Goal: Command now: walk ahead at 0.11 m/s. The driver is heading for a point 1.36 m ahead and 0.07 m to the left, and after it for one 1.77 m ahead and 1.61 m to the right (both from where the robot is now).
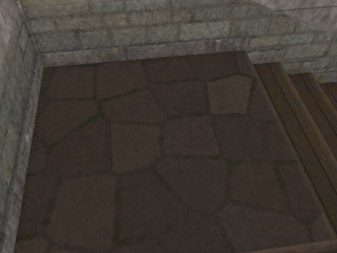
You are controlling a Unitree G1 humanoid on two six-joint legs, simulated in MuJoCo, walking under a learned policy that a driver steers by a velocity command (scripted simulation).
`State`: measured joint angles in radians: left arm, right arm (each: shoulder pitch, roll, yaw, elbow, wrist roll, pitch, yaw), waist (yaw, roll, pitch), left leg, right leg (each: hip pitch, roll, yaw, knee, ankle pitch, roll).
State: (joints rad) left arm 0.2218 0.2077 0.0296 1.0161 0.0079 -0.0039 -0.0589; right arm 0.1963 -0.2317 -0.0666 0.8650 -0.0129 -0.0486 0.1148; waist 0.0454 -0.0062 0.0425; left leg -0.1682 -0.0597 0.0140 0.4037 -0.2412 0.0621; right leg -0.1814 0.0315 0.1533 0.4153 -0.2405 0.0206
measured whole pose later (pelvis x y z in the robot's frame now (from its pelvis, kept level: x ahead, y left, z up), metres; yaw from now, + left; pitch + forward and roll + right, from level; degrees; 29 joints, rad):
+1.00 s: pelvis +0.41 -0.07 -0.19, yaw -1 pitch +1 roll +4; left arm 0.16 0.22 0.00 0.82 0.10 -0.07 -0.07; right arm 0.46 -0.17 0.00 1.03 -0.06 -0.15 0.00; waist -0.08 -0.07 0.00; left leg -0.24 -0.10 0.08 0.70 -0.48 0.06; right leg -0.71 -0.13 0.07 0.84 0.19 0.02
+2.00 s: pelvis +0.89 -0.04 -0.31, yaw +20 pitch +4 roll +0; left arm 0.21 0.26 0.08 0.90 -0.01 -0.13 0.01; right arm 0.22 -0.23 -0.08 0.80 0.02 -0.03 0.01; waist 0.02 -0.01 0.02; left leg -0.35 -0.10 -0.02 0.47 -0.19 0.09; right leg -0.57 -0.11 0.04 1.24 -0.32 0.01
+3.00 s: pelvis +1.38 +0.17 -0.30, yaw +7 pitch +3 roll +1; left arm 0.12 0.32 0.05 0.75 0.00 -0.05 0.05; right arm 0.07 -0.27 -0.05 0.81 -0.04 -0.10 -0.04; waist 0.02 -0.03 0.04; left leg -0.31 0.00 0.06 0.37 -0.11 0.02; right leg -0.61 -0.05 0.03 1.10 -0.41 0.05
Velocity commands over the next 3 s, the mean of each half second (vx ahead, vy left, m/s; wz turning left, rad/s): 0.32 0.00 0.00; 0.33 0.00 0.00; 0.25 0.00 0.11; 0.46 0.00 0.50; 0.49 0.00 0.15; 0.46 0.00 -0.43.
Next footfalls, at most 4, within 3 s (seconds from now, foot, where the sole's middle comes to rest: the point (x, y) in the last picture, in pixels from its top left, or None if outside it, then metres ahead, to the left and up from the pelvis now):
0.30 right None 0.11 -0.16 -0.78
0.68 left None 0.39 0.03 -0.93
1.20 right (232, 231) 0.70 -0.26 -1.08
1.84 left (172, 186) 0.93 0.04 -1.08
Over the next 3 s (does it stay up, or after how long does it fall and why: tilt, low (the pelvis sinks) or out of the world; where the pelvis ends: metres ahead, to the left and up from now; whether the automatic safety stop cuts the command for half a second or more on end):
stays up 1.38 0.17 -0.30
